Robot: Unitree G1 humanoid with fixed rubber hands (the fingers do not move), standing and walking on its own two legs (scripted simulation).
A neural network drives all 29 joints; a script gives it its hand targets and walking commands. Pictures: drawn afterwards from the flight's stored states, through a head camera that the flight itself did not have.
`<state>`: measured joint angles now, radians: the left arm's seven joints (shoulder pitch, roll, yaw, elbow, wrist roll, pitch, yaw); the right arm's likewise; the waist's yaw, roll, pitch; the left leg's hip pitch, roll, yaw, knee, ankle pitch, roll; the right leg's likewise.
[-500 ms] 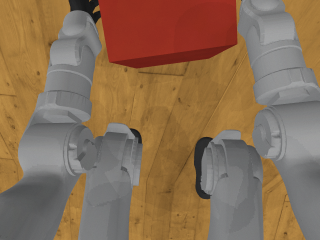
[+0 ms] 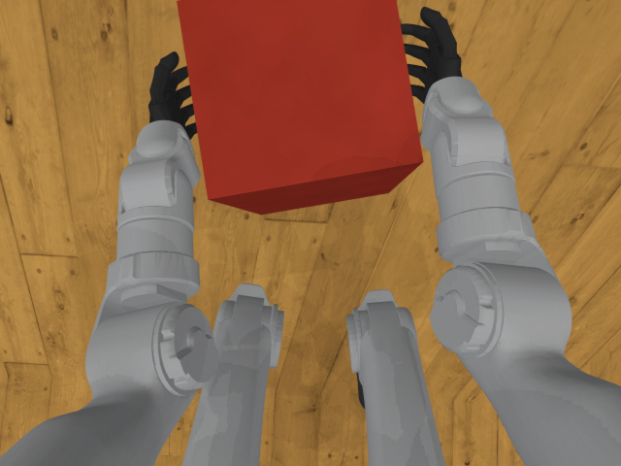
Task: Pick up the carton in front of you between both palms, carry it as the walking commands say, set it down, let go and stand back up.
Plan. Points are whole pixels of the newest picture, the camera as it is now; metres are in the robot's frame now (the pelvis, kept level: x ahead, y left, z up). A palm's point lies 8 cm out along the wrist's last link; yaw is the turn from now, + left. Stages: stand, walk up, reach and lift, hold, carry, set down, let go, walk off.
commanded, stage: reach and lift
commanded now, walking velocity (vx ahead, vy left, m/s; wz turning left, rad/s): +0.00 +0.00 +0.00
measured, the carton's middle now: (307, 119) +0.53 +0.02 -0.13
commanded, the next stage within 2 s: none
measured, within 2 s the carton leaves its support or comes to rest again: neither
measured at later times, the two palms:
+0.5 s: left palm (101, 102) +0.46 +0.16 +0.08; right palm (530, 65) +0.49 -0.14 +0.09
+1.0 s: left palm out of the picture +0.41 +0.16 +0.23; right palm out of the picture +0.43 -0.14 +0.23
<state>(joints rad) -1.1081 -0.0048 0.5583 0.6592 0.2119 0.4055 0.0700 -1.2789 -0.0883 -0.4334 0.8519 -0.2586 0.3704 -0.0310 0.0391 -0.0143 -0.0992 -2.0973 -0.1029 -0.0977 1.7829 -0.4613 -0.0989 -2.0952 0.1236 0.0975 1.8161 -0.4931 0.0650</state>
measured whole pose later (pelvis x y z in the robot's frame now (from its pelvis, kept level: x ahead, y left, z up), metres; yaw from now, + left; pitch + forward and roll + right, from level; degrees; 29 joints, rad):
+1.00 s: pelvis +0.09 +0.00 +0.26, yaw -1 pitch +17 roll +0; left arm -0.37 -0.12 0.33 0.57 0.20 0.38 0.05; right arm -0.42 0.13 -0.32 0.60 -0.21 0.34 -0.05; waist 0.01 0.01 -0.18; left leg -0.78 -0.06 -0.14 0.84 -0.35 -0.04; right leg -0.77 0.08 0.14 0.85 -0.37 0.03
